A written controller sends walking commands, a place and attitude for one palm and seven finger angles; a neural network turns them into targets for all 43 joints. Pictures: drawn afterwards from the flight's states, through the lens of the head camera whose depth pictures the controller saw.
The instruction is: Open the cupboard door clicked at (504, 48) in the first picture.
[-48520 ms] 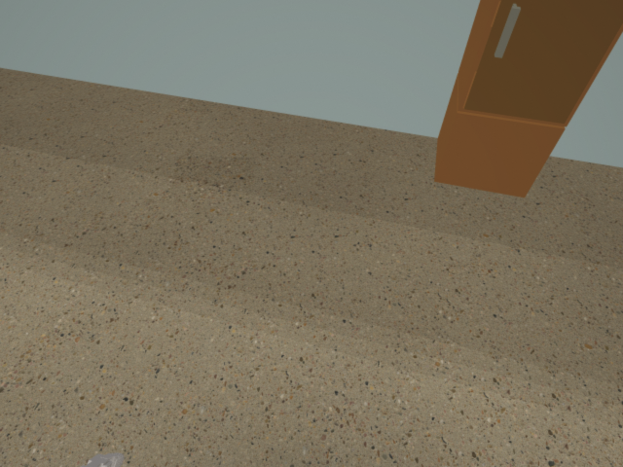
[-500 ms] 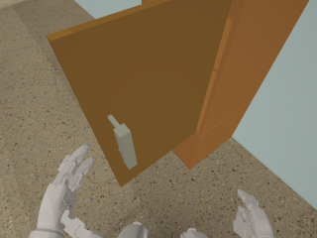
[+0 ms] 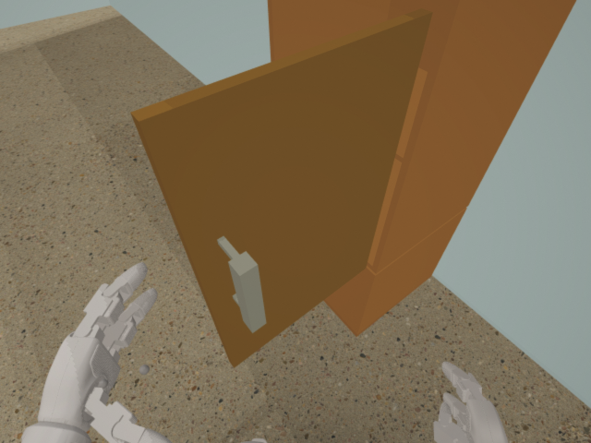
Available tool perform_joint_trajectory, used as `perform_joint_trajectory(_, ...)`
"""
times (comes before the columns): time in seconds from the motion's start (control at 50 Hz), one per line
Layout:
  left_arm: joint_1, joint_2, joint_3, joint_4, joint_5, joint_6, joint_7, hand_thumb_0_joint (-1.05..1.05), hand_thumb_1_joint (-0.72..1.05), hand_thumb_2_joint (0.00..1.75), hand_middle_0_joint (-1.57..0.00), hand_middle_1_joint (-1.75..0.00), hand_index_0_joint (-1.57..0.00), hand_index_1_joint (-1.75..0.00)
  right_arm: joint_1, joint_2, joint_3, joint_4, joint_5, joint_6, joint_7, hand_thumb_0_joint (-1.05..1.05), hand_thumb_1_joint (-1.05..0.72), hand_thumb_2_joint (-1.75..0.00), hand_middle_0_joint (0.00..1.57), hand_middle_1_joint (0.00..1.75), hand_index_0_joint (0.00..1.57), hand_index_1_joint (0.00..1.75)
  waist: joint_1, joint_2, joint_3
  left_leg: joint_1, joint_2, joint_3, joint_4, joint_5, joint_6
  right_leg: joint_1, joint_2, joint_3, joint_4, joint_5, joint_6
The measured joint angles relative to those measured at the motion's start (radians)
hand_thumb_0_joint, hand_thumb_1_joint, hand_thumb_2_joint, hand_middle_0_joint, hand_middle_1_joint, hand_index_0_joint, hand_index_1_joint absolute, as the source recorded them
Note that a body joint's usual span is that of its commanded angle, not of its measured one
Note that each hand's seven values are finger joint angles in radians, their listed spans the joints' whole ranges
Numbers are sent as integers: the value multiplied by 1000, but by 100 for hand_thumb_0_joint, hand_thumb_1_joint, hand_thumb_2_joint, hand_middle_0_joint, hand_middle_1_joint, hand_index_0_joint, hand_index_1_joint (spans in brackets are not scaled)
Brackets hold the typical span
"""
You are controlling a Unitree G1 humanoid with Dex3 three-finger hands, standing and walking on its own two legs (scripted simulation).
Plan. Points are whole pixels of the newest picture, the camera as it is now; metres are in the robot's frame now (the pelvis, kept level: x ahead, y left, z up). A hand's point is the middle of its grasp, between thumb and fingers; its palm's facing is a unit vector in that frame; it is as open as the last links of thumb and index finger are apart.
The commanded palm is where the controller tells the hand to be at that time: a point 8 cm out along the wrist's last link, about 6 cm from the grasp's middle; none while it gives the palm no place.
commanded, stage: draw the hand back to the body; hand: left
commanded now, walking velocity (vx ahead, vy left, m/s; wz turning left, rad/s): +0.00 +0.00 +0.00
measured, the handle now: (240, 285) +0.32 +0.10 +0.04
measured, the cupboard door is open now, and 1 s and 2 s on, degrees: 91 91 91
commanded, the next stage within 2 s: step back with the hand held close in 1.20 s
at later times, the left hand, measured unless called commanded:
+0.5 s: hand (52, 324) +0.20 +0.25 +0.16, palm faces +0.33 -0.86 -0.38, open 13.0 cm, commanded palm +0.16 +0.29 +0.18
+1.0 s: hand out of the picture +0.21 +0.27 +0.22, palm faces +0.45 -0.80 -0.39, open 7.7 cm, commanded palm +0.16 +0.31 +0.23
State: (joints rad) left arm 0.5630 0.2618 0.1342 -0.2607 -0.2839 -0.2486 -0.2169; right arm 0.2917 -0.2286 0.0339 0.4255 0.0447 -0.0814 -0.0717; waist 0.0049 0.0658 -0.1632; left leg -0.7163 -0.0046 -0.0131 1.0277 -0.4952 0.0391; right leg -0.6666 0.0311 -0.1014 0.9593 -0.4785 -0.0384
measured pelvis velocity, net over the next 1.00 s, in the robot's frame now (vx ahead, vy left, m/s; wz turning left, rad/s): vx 0.02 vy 0.01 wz -0.02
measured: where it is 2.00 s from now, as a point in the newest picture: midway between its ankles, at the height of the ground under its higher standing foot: outside the picture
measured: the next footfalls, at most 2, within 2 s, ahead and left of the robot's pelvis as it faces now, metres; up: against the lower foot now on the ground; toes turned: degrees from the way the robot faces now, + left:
none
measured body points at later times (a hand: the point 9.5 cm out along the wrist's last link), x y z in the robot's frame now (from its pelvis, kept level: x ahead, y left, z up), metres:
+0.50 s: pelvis +0.02 +0.02 +0.05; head +0.01 +0.00 +0.50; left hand +0.18 +0.29 +0.18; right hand +0.20 -0.19 -0.03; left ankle +0.01 +0.09 -0.68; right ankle +0.00 -0.10 -0.68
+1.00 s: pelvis +0.02 +0.01 +0.06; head +0.00 -0.01 +0.51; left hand +0.18 +0.31 +0.24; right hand +0.21 -0.22 -0.02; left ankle +0.01 +0.09 -0.68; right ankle +0.00 -0.10 -0.68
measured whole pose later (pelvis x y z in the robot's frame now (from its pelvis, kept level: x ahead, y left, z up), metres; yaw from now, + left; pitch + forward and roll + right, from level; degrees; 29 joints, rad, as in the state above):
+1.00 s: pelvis +0.02 +0.01 +0.06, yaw -1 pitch -3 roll -1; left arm 0.47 0.33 0.34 -0.38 -0.07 -0.06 0.12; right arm 0.20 -0.24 0.02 0.61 0.01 -0.09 -0.06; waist 0.07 0.07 0.00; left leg -0.12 -0.03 0.03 0.44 -0.26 0.05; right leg -0.09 0.02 -0.04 0.40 -0.25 -0.02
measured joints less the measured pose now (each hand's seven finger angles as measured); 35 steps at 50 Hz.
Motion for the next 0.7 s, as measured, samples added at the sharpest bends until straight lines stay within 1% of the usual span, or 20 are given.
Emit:
perform_joint_trajectory(0.14, 8, 16, 36, -40, -20, 38, -22, -1, -47, 32, -16, -30, -15, -30, -6, -10, 0, 14, 8, -29, 1, 1, -90, -89, 20, 30, 20, 30, 10, -1, 6, 65, -4, -1, -46, 10, 7, 71, -1, 1, -56, 16, 8)
perform_joint_trajectory(0.16, 8, 28, 34, -55, 16, 58, 9, -1, -45, 32, -16, -30, -15, -30, -4, -8, -2, 15, 5, -27, -5, 1, -90, -89, 20, 30, 20, 30, 19, -5, 5, 78, -3, 3, -56, 13, 8, 82, -1, 6, -66, 19, 9)
perform_joint_trajectory(0.18, 12, 43, 30, -74, 57, 86, 58, -1, -43, 33, -16, -30, -15, -30, -5, -5, -2, 17, 1, -21, -12, 1, -90, -89, 20, 30, 20, 30, 26, -9, 5, 96, -3, 8, -72, 17, 9, 97, 0, 11, -80, 24, 10)
perform_joint_trajectory(0.2, 18, 52, 25, -94, 92, 115, 111, -1, -41, 34, -16, -30, -15, -30, -6, -3, -2, 18, -3, -15, -18, 1, -90, -89, 20, 30, 20, 30, 29, -9, 7, 115, -4, 11, -91, 23, 12, 115, 0, 15, -98, 31, 12)
perform_joint_trajectory(0.24, 35, 56, 17, -122, 146, 161, 201, -1, -37, 36, -16, -30, -16, -30, -12, 0, 0, 20, -7, -3, -25, 1, -90, -89, 20, 30, 20, 30, 29, -4, 17, 157, -7, 15, -132, 38, 14, 156, -2, 20, -138, 47, 16)
perform_joint_trajectory(0.3, 52, 53, 7, -143, 192, 208, 284, -1, -28, 40, -17, -30, -16, -30, -16, 1, 6, 26, -14, 8, -30, 1, -90, -89, 20, 30, 20, 30, 33, 2, 34, 217, -14, 23, -194, 62, 18, 213, -8, 30, -196, 70, 23)
perform_joint_trajectory(0.36, 52, 56, 7, -148, 216, 231, 327, -1, -19, 44, -17, -30, -16, -30, -19, 2, 14, 46, -19, 10, -32, 1, -90, -89, 20, 30, 20, 30, 40, 3, 51, 277, -22, 27, -253, 84, 23, 270, -14, 36, -250, 91, 28)
perform_joint_trajectory(0.48, 13, 57, 31, -148, 234, 240, 356, -1, 1, 52, -18, -30, -17, -30, -27, 1, 23, 94, -26, -5, -25, 1, -90, -89, 20, 30, 20, 30, 51, 8, 86, 388, -35, 31, -358, 125, 27, 378, -24, 43, -349, 128, 37)
perform_joint_trajectory(0.6, -16, 67, 80, -153, 232, 224, 352, 0, 22, 61, -19, -30, -18, -30, -48, 6, 22, 131, -33, -14, -8, 1, -90, -89, 20, 30, 20, 30, 53, 5, 113, 478, -39, 40, -453, 163, 28, 460, -26, 54, -434, 165, 38)
perform_joint_trajectory(0.7, -35, 81, 128, -155, 227, 215, 346, 0, 39, 68, -19, -30, -19, -30, -61, 4, 13, 148, -36, -16, 3, 1, -90, -89, 20, 30, 20, 30, 57, 2, 128, 530, -37, 43, -509, 188, 25, 510, -23, 60, -489, 191, 36)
